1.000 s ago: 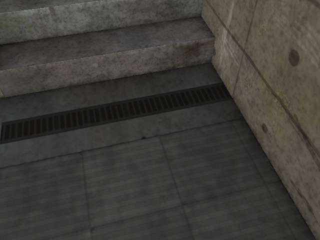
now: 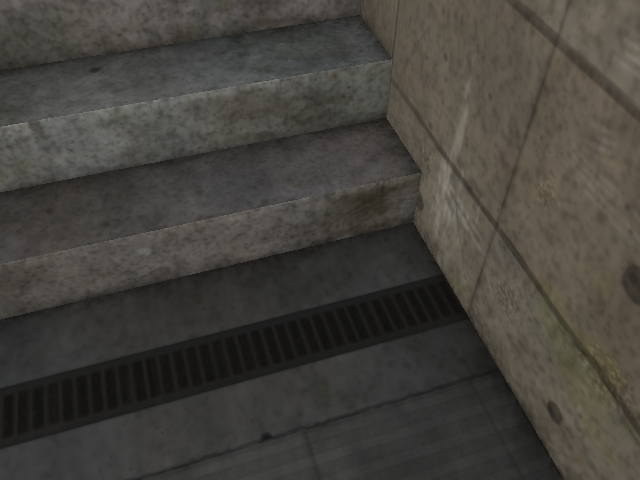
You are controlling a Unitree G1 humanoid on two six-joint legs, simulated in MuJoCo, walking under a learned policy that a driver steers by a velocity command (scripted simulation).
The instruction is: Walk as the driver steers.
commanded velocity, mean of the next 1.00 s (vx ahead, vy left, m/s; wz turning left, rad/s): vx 0.50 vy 0.00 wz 0.26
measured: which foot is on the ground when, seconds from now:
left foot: down 0.00-0.26, up 0.28-0.80, down 0.82-1.00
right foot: up 0.00-0.24, down 0.26-0.82, up 0.84-1.00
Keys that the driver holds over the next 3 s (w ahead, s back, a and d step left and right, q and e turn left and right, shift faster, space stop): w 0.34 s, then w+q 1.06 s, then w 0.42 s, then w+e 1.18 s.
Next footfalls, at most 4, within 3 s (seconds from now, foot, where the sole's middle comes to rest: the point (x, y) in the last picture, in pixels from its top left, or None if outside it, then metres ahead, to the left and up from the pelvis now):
0.26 right None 0.30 -0.15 -0.78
0.82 left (255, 456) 0.58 0.14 -0.78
1.38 right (266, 328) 0.90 0.12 -0.78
1.78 left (163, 341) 0.87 0.37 -0.78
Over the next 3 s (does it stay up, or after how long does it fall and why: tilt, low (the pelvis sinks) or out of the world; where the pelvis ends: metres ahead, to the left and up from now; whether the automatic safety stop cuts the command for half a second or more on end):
stays up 1.37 0.51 0.36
